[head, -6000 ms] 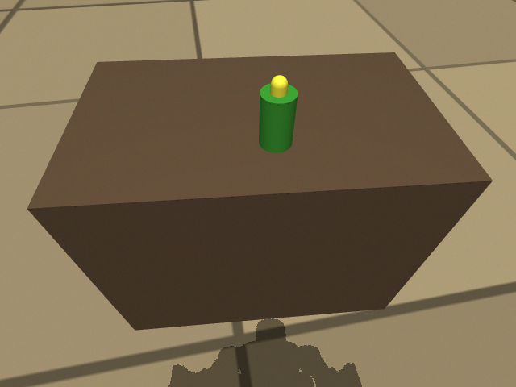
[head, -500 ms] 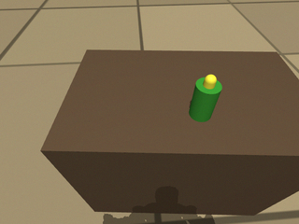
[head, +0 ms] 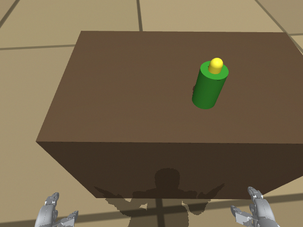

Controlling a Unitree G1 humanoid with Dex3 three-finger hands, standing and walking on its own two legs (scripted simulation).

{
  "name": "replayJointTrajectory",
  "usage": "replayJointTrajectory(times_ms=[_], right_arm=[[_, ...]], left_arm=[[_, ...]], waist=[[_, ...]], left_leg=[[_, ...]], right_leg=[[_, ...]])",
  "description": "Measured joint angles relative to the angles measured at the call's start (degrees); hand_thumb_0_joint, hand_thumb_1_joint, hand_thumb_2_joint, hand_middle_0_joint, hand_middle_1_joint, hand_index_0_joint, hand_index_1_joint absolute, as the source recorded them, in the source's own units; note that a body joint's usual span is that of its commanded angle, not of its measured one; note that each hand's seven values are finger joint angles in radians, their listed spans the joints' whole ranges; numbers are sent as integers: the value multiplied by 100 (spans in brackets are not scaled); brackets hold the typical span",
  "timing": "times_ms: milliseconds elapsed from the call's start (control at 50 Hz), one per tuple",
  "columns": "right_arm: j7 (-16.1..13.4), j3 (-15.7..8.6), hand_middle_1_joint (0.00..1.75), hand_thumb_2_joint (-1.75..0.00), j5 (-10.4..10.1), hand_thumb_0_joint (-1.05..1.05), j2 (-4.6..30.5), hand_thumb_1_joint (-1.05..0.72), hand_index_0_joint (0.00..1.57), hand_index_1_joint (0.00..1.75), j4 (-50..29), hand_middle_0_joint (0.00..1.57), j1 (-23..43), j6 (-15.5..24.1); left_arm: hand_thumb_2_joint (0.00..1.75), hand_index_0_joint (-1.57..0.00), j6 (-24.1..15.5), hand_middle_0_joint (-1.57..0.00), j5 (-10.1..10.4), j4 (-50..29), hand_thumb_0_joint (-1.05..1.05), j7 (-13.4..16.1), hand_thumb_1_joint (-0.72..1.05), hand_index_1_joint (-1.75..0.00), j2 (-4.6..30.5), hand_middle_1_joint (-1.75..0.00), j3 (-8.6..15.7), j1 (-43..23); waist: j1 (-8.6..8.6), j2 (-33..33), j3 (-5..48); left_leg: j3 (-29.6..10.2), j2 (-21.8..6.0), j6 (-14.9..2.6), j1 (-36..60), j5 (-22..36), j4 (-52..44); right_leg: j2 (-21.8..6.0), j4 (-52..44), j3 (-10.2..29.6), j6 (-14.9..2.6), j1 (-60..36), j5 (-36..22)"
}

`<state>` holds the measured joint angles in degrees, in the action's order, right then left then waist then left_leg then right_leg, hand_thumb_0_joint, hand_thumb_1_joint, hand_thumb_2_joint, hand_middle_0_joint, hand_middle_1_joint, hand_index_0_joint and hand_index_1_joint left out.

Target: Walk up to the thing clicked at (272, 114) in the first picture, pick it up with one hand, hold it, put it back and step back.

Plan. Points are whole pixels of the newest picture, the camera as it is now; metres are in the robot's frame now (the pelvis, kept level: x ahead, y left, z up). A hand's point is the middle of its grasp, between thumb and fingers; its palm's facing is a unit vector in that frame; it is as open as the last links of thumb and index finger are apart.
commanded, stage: rise first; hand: right
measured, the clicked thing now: (209, 82) +0.50 -0.17 +0.06
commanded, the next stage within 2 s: go down in 1.56 s
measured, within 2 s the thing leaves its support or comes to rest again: neither
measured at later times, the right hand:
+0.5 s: hand (262, 190) +0.20 -0.25 +0.00, palm faces +0.31 +0.88 -0.37, open 17.4 cm
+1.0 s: hand (283, 184) +0.19 -0.25 +0.09, palm faces +0.37 +0.84 -0.41, open 17.7 cm
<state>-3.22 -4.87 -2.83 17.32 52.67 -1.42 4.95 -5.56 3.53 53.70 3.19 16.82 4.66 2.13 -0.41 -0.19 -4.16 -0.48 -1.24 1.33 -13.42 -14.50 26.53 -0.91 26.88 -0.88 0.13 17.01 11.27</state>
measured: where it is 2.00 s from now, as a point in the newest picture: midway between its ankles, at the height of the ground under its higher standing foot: outside the picture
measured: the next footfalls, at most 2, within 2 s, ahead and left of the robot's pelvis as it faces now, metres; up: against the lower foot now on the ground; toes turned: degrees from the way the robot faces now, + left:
none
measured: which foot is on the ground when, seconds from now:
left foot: down 0.00-1.00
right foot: down 0.00-1.00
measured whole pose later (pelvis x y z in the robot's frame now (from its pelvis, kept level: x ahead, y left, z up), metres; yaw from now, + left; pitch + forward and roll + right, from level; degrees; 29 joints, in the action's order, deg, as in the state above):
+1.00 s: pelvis +0.01 +0.02 +0.00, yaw -2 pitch -4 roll -1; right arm -1.6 -16.7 -2.7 17.7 -6.1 -26.0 12.3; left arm -4.8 1.3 36.7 3.2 12.7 7.7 13.7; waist -2.9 2.6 -2.4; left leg 1.5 -1.0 0.0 -4.5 -15.4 23.8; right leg -1.1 22.2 0.9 1.5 7.9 10.5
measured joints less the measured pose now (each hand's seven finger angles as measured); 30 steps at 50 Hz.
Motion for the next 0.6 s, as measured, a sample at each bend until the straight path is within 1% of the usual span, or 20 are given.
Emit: replayJointTrajectory(times_ms=[40, 100, 200, 280, 340, 380, 460, 600], right_arm=[[-18, -197, 11, -50, 61, 1, -30, -49, 9, 12, -288, 9, -54, 40], [-34, -328, 9, -37, 82, 0, -4, -31, 8, 9, -814, 8, -403, -4], [-96, -351, 6, -22, 65, 0, 44, -1, 6, 7, -1594, 6, -978, -146], [-137, -369, 6, -14, 78, 0, 7, 20, 6, 6, -2258, 6, -1247, -134], [-138, -425, 6, -10, 74, 0, -1, 33, 6, 6, -2827, 5, -1433, -82], [-138, -475, 6, -8, 63, 0, 3, 40, 5, 6, -3202, 5, -1559, -37], [-76, -590, 6, -6, 43, -1, 9, 50, 5, 6, -3809, 5, -1796, 25], [26, -776, 6, -3, 14, -1, -18, 57, 5, 6, -4633, 5, -2141, 100]], left_arm=[[50, -8, -20, -8, -82, -141, 1, 15, 49, -12, -80, -11, 134, -4], [35, -7, 28, -7, -144, -453, 1, 25, 31, -8, -148, -9, 204, 253], [19, -6, 181, -5, -132, -848, 1, 87, 3, -5, -236, -6, 114, 654], [12, -6, 213, -5, -138, -1280, 0, 154, -18, -5, -341, -5, 9, 855], [9, -6, 172, -5, -144, -1670, 0, 183, -31, -5, -374, -5, -76, 998], [7, -5, 136, -5, -155, -1843, 0, 180, -37, -5, -384, -5, -100, 1057], [6, -5, 103, -5, -161, -1974, 0, 124, -46, -5, -375, -5, -17, 1146], [4, -5, 208, -5, -168, -1845, -1, 49, -52, -5, -317, -5, 126, 1253]], waist=[[0, 0, 102], [7, 7, 304], [-13, 52, 454], [-58, 99, 427], [-88, 126, 397], [-109, 142, 394], [-141, 177, 409], [-177, 230, 306]], left_leg=[[4, 12, -12, -53, -1, -5], [18, 23, -24, 30, 6, -118], [35, 42, -51, 251, -37, -215], [59, 43, -69, 408, -64, -245], [76, 36, -77, 526, -83, -263], [88, 34, -83, 602, -94, -278], [114, 24, -92, 707, -115, -292], [140, 28, -108, 812, -117, -296]], right_leg=[[-11, -8, 5, 10, 52, -2], [-22, -109, 16, 28, -24, -4], [-40, -183, 30, 55, -231, 49], [-41, -233, 51, 72, -389, 57], [-32, -289, 66, 82, -518, 48], [-29, -320, 77, 88, -596, 46], [-18, -369, 100, 98, -708, 39], [-21, -411, 125, 115, -821, 11]])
